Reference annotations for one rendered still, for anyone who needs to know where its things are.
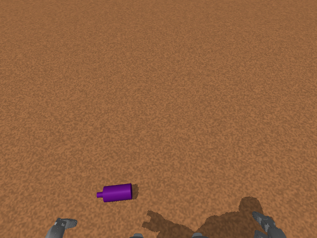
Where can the right robot hand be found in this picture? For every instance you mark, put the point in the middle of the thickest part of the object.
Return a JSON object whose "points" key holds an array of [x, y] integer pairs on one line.
{"points": [[268, 226]]}

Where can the left robot hand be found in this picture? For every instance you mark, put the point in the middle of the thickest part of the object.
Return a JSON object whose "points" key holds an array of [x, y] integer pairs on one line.
{"points": [[57, 230]]}

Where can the bottle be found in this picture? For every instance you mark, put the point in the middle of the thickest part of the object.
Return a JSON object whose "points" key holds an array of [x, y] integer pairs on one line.
{"points": [[116, 192]]}

